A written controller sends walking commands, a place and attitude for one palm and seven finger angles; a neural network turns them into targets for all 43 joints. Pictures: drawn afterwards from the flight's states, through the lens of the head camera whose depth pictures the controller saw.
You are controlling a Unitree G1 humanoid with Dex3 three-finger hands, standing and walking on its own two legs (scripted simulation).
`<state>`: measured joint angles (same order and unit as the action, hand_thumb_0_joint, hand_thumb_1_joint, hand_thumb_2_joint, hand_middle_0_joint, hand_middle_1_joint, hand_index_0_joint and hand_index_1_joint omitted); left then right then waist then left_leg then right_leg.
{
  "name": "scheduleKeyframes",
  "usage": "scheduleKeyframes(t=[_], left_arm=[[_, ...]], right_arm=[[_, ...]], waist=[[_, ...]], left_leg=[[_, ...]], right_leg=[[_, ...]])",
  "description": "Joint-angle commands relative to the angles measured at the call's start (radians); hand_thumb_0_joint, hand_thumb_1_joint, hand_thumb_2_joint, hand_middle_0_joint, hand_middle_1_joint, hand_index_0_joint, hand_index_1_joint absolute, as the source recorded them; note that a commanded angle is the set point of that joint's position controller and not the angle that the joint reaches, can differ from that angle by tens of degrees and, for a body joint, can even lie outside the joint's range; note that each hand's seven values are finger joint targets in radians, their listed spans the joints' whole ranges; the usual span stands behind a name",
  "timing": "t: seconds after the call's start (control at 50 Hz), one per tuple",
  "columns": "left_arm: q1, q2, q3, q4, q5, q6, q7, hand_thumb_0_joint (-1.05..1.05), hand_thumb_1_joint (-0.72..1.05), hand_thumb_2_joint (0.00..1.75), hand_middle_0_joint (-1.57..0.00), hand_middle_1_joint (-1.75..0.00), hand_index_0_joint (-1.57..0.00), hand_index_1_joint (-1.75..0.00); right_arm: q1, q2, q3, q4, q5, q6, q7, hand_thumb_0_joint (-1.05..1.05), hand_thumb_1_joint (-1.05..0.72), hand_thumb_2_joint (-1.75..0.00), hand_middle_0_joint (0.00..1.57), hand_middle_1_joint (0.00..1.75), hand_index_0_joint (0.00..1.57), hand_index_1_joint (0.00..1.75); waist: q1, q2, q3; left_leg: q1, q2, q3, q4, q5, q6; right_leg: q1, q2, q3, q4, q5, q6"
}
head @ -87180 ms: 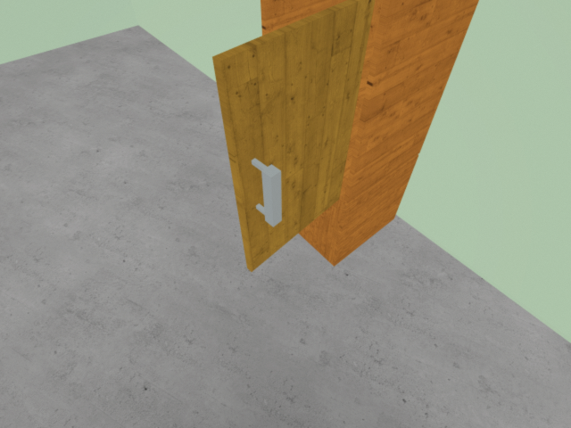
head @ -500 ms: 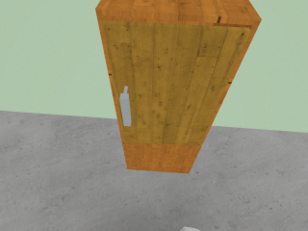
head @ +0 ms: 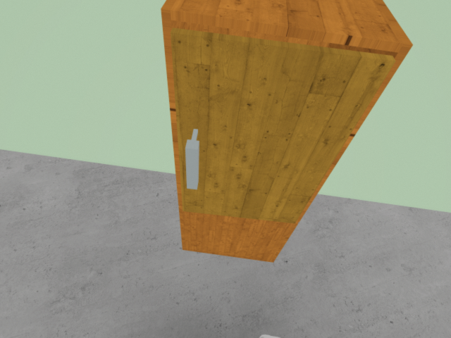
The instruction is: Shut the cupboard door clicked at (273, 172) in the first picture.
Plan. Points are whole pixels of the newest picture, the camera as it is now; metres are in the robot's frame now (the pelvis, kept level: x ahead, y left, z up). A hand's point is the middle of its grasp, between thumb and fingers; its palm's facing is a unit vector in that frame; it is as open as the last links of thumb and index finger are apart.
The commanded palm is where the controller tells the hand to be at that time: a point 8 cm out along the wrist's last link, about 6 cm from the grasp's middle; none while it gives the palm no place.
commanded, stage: come to a stop and stand still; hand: left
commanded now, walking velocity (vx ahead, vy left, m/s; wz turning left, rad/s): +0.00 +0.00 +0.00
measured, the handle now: (193, 159) +0.50 +0.11 -0.03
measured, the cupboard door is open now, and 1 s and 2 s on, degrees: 2 2 2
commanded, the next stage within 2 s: look again from close up in 0.62 s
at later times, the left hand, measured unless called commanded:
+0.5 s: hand out of the picture -0.03 +0.16 -0.17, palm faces -0.03 -0.99 -0.15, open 7.3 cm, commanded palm none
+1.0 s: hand out of the picture -0.02 +0.18 -0.17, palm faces +0.01 -0.97 -0.23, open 7.4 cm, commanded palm none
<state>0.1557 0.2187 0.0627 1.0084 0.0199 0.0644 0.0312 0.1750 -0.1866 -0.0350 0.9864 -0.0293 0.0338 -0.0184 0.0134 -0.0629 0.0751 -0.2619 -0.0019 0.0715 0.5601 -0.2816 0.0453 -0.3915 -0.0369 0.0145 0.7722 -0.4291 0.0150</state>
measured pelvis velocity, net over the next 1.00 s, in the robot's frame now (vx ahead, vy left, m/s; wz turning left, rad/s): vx -0.04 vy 0.00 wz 0.00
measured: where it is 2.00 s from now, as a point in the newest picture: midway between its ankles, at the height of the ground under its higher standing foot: outside the picture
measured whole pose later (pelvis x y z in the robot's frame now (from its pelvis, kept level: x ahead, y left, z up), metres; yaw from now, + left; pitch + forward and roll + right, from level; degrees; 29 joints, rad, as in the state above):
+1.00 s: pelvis -0.04 +0.00 +0.00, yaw +0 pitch -2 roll -1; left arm 0.32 0.18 -0.01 1.01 0.02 -0.01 0.05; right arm 0.28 -0.17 -0.01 1.02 -0.03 0.00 -0.02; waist -0.02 0.01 0.00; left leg -0.29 0.01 0.07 0.54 -0.21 0.04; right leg -0.14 0.01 -0.02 0.52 -0.34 -0.01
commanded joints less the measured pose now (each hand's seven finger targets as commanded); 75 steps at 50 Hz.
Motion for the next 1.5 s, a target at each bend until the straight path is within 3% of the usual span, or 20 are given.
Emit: scheduleKeyframes(t=[0.0, 0.14, 0.18, 0.2, 0.24, 0.26, 0.28, 0.3, 0.42, 0.58, 0.68, 0.7, 0.74, 0.78, 0.82, 0.92, 1.02, 1.14, 1.34, 1.48], left_arm=[[0.065, 0.069, 0.019, -0.035, 0.007, -0.001, -0.002, 0.00, 0.90, 0.90, -0.20, -0.30, -0.20, -0.30], [0.092, 0.034, -0.019, -0.017, -0.005, -0.028, -0.003, 0.00, 0.90, 0.90, -0.20, -0.30, -0.20, -0.30], [0.162, 0.031, -0.021, 0.017, -0.004, -0.036, 0.001, 0.00, 0.90, 0.90, -0.20, -0.30, -0.20, -0.30], [0.189, 0.045, -0.023, 0.033, -0.002, -0.046, 0.006, 0.00, 0.90, 0.90, -0.20, -0.30, -0.20, -0.30], [0.139, 0.082, -0.030, 0.035, -0.001, -0.060, 0.007, 0.00, 0.90, 0.90, -0.20, -0.30, -0.20, -0.30], [0.109, 0.093, -0.034, 0.029, -0.002, -0.061, 0.003, 0.00, 0.90, 0.90, -0.20, -0.30, -0.20, -0.30], [0.111, 0.076, -0.034, 0.035, -0.001, -0.063, 0.000, 0.00, 0.90, 0.90, -0.20, -0.30, -0.20, -0.30], [0.119, 0.058, -0.035, 0.044, -0.001, -0.070, 0.004, 0.00, 0.90, 0.90, -0.20, -0.30, -0.20, -0.30], [0.165, 0.027, -0.048, 0.076, -0.006, -0.065, 0.007, 0.00, 0.90, 0.90, -0.20, -0.30, -0.20, -0.30], [0.219, 0.003, -0.044, 0.104, -0.007, -0.058, 0.005, 0.00, 0.90, 0.90, -0.20, -0.30, -0.20, -0.30], [0.224, -0.011, -0.045, 0.111, -0.009, -0.065, 0.007, 0.00, 0.90, 0.90, -0.20, -0.30, -0.20, -0.30], [0.174, 0.181, -0.055, 0.011, 0.013, -0.102, 0.005, 0.00, 0.90, 0.90, -0.20, -0.30, -0.20, -0.30], [0.176, 0.089, -0.032, 0.022, 0.007, -0.109, 0.019, 0.00, 0.90, 0.90, -0.20, -0.30, -0.20, -0.30], [0.206, 0.046, -0.049, 0.019, -0.006, -0.105, 0.022, 0.00, 0.90, 0.90, -0.20, -0.30, -0.20, -0.30], [0.203, 0.031, -0.055, 0.006, -0.006, -0.095, 0.025, 0.00, 0.90, 0.90, -0.20, -0.30, -0.20, -0.30], [0.220, 0.046, -0.050, -0.038, -0.003, -0.088, 0.027, 0.00, 0.90, 0.90, -0.20, -0.30, -0.20, -0.30], [0.231, 0.058, -0.048, -0.061, -0.002, -0.087, 0.026, 0.00, 0.90, 0.90, -0.20, -0.30, -0.20, -0.30], [0.220, 0.070, -0.048, -0.075, 0.002, -0.081, 0.021, 0.00, 0.90, 0.90, -0.20, -0.30, -0.20, -0.30], [0.245, 0.055, -0.051, -0.044, 0.004, -0.078, 0.016, 0.00, 0.90, 0.90, -0.20, -0.30, -0.20, -0.30], [0.358, 0.001, -0.040, 0.006, 0.022, -0.036, -0.005, 0.00, 0.90, 0.90, -0.20, -0.30, -0.20, -0.30]], right_arm=[[-0.001, -0.147, -0.017, -0.064, -0.003, -0.018, -0.027, 0.00, -0.90, -0.90, 0.20, 0.30, 0.20, 0.30], [0.082, -0.146, -0.021, -0.004, 0.013, -0.031, -0.024, 0.00, -0.90, -0.90, 0.20, 0.30, 0.20, 0.30], [0.073, -0.139, -0.020, 0.007, 0.022, -0.031, -0.020, 0.00, -0.90, -0.90, 0.20, 0.30, 0.20, 0.30], [0.068, -0.116, -0.018, 0.010, 0.030, -0.033, -0.016, 0.00, -0.90, -0.90, 0.20, 0.30, 0.20, 0.30], [0.068, -0.066, -0.006, 0.012, 0.036, -0.026, -0.007, 0.00, -0.90, -0.90, 0.20, 0.30, 0.20, 0.30], [0.084, -0.063, -0.005, 0.024, 0.032, -0.026, -0.001, 0.00, -0.90, -0.90, 0.20, 0.30, 0.20, 0.30], [0.102, -0.066, -0.005, 0.036, 0.025, -0.028, 0.001, 0.00, -0.90, -0.90, 0.20, 0.30, 0.20, 0.30], [0.107, -0.059, -0.008, 0.052, 0.023, -0.031, -0.002, 0.00, -0.90, -0.90, 0.20, 0.30, 0.20, 0.30], [0.120, -0.069, 0.007, 0.104, 0.022, -0.034, -0.005, 0.00, -0.90, -0.90, 0.20, 0.30, 0.20, 0.30], [0.173, -0.058, 0.009, 0.131, 0.017, -0.032, -0.014, 0.00, -0.90, -0.90, 0.20, 0.30, 0.20, 0.30], [0.204, -0.045, 0.010, 0.141, 0.018, -0.037, -0.017, 0.00, -0.90, -0.90, 0.20, 0.30, 0.20, 0.30], [0.150, -0.167, 0.007, 0.016, 0.012, -0.067, 0.002, 0.00, -0.90, -0.90, 0.20, 0.30, 0.20, 0.30], [0.142, -0.104, -0.008, 0.018, 0.006, -0.087, -0.013, 0.00, -0.90, -0.90, 0.20, 0.30, 0.20, 0.30], [0.190, -0.059, 0.006, 0.013, 0.010, -0.074, -0.013, 0.00, -0.90, -0.90, 0.20, 0.30, 0.20, 0.30], [0.194, -0.052, 0.009, 0.003, 0.005, -0.057, -0.007, 0.00, -0.90, -0.90, 0.20, 0.30, 0.20, 0.30], [0.174, -0.066, 0.004, -0.013, 0.008, -0.043, 0.000, 0.00, -0.90, -0.90, 0.20, 0.30, 0.20, 0.30], [0.136, -0.086, 0.000, -0.025, 0.011, -0.048, 0.000, 0.00, -0.90, -0.90, 0.20, 0.30, 0.20, 0.30], [0.079, -0.108, -0.002, -0.036, 0.013, -0.045, 0.004, 0.00, -0.90, -0.90, 0.20, 0.30, 0.20, 0.30], [0.078, -0.112, -0.005, -0.010, 0.018, -0.045, 0.006, 0.00, -0.90, -0.90, 0.20, 0.30, 0.20, 0.30], [0.097, -0.169, -0.038, 0.013, 0.008, -0.019, -0.007, 0.00, -0.90, -0.90, 0.20, 0.30, 0.20, 0.30]], waist=[[0.018, 0.205, -0.020], [-0.022, 0.199, -0.135], [0.001, 0.151, -0.144], [0.009, 0.103, -0.136], [-0.034, -0.044, -0.038], [-0.053, -0.030, -0.025], [-0.054, -0.011, -0.058], [-0.048, -0.067, -0.067], [-0.029, 0.031, 0.046], [-0.013, 0.124, 0.041], [-0.019, 0.064, 0.020], [-0.031, 0.153, 0.081], [-0.035, 0.161, -0.137], [-0.037, 0.045, -0.160], [-0.040, -0.059, -0.080], [-0.033, 0.024, 0.030], [-0.021, 0.024, -0.018], [-0.018, 0.086, 0.008], [-0.015, 0.074, -0.015], [0.001, 0.181, 0.024]], left_leg=[[-0.031, 0.257, -0.199, -0.267, 0.377, 0.106], [0.197, 0.260, -0.208, -0.246, 0.425, 0.121], [0.141, 0.226, -0.190, -0.215, 0.340, 0.082], [0.103, 0.180, -0.172, -0.186, 0.274, 0.045], [0.072, 0.081, -0.088, -0.172, 0.039, -0.033], [0.144, 0.061, -0.087, -0.177, 0.046, -0.041], [0.178, 0.068, -0.085, -0.187, 0.120, -0.038], [0.176, 0.085, -0.088, -0.184, 0.140, -0.031], [0.111, 0.100, -0.104, -0.271, 0.043, -0.028], [0.053, 0.108, -0.133, -0.337, -0.101, -0.029], [0.077, 0.107, -0.126, -0.311, -0.038, -0.029], [0.044, 0.068, -0.121, -0.232, 0.138, -0.040], [0.088, 0.100, -0.137, -0.125, 0.226, -0.024], [0.091, 0.091, -0.126, -0.090, 0.205, -0.021], [0.041, 0.079, -0.107, -0.072, 0.154, -0.016], [0.003, 0.083, -0.101, -0.092, 0.148, -0.013], [0.034, 0.097, -0.105, -0.101, 0.216, -0.003], [0.021, 0.102, -0.121, -0.162, 0.073, -0.007], [0.021, 0.116, -0.153, -0.236, -0.027, -0.009], [-0.111, 0.242, -0.282, -0.437, -0.483, 0.033]], right_leg=[[-0.025, 0.031, 0.055, 0.264, -0.023, -0.008], [0.094, 0.017, -0.013, -0.142, -0.001, 0.004], [0.218, 0.016, -0.011, -0.334, 0.160, -0.005], [0.269, -0.006, 0.039, -0.443, 0.263, -0.017], [0.152, -0.147, 0.179, -0.514, 0.197, -0.083], [0.056, -0.156, 0.173, -0.523, 0.121, -0.096], [0.074, -0.113, 0.140, -0.483, 0.178, -0.081], [0.101, -0.085, 0.121, -0.476, 0.204, -0.069], [0.101, -0.060, 0.108, -0.503, 0.113, -0.051], [0.146, -0.034, 0.077, -0.475, 0.096, -0.050], [0.145, -0.040, 0.083, -0.482, 0.112, -0.052], [0.167, -0.046, 0.029, -0.439, 0.192, -0.062], [0.210, -0.078, 0.071, -0.394, 0.269, -0.072], [0.207, -0.086, 0.081, -0.396, 0.300, -0.070], [0.162, -0.086, 0.087, -0.407, 0.268, -0.068], [0.093, -0.060, 0.086, -0.385, 0.231, -0.068], [0.135, -0.051, 0.075, -0.360, 0.303, -0.056], [0.114, -0.045, 0.075, -0.390, 0.195, -0.048], [0.142, -0.043, 0.058, -0.414, 0.175, -0.035], [0.162, 0.037, -0.086, -0.216, 0.016, -0.023]])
